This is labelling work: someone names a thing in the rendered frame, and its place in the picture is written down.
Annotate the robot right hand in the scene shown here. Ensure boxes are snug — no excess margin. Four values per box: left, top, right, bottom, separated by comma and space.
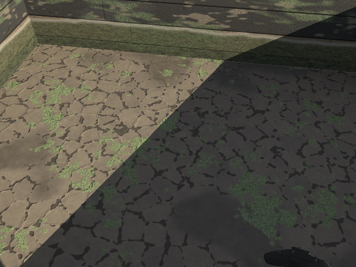
264, 247, 332, 267

